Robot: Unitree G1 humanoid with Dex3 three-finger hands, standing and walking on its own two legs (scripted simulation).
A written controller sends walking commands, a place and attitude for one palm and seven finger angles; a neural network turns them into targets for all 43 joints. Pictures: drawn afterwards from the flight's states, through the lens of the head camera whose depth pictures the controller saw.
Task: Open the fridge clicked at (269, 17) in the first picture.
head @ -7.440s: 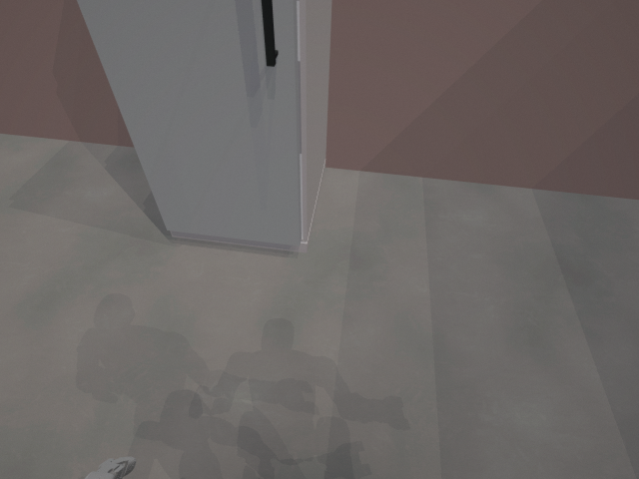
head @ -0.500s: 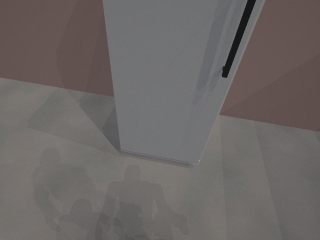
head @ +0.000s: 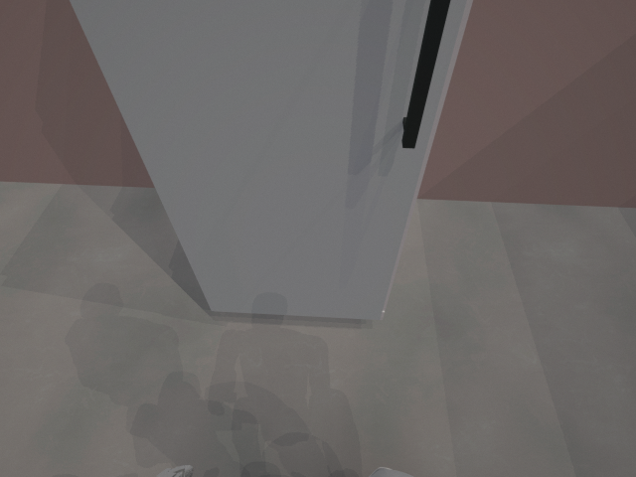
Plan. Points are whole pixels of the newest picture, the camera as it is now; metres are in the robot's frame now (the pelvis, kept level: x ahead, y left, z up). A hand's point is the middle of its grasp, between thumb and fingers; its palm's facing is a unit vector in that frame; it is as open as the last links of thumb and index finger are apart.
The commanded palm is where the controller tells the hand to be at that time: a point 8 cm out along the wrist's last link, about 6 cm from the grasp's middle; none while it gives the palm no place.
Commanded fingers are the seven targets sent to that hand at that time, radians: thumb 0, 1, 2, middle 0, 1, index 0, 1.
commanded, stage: take the last steps up to it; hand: right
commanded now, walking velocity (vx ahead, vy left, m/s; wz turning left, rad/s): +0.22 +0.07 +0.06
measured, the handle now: (433, 13) +0.61 -0.14 +0.27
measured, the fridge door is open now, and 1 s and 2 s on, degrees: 0 0 0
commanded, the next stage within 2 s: come to a stop and stand still in 0.28 s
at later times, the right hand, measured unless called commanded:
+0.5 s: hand (414, 404) +0.25 -0.14 -0.14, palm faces -0.07 +0.97 -0.23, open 7.4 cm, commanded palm none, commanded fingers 0.00 -0.90 -0.90 0.20 0.30 0.20 0.30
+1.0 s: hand out of the picture +0.15 -0.21 -0.16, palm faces +0.04 +0.98 -0.21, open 7.4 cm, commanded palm none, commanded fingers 0.00 -0.90 -0.90 0.20 0.30 0.20 0.30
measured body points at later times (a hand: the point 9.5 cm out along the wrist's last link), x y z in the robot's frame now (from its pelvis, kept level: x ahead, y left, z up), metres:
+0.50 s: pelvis +0.14 +0.04 +0.01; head +0.15 +0.06 +0.46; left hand +0.07 +0.24 -0.16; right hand +0.25 -0.19 -0.12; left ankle +0.20 +0.15 -0.72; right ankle +0.07 -0.09 -0.72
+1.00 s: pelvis +0.09 -0.01 +0.01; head +0.09 -0.04 +0.46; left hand +0.15 +0.23 -0.12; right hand +0.14 -0.26 -0.15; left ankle +0.16 +0.13 -0.69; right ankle +0.10 -0.11 -0.72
